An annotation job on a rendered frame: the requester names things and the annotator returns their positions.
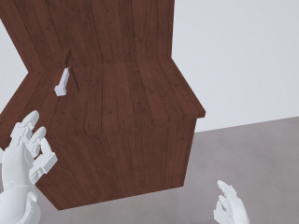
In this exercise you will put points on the robot left forearm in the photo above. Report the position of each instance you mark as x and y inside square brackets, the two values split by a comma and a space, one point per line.
[18, 206]

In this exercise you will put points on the left robot hand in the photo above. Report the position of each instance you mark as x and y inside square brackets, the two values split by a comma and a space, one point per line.
[18, 157]

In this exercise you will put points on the tap lever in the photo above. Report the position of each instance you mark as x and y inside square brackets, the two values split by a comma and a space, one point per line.
[60, 89]

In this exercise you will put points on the right robot hand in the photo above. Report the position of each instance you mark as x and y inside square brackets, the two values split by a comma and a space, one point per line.
[235, 210]

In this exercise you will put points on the counter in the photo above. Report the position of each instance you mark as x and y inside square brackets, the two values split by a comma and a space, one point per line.
[126, 123]

